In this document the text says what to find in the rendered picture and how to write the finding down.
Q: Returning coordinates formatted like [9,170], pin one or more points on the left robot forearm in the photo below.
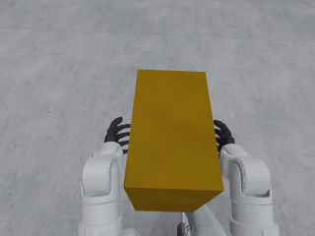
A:
[100,192]

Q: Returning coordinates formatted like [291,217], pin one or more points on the robot left hand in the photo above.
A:
[112,133]

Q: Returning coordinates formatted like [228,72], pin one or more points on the robot right hand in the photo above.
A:
[224,134]

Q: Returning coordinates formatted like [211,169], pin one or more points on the carton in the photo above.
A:
[173,162]

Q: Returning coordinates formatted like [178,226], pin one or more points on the right robot forearm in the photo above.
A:
[250,192]

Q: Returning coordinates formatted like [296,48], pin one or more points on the robot right shin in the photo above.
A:
[185,229]

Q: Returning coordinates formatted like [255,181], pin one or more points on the robot right thigh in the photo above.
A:
[202,222]

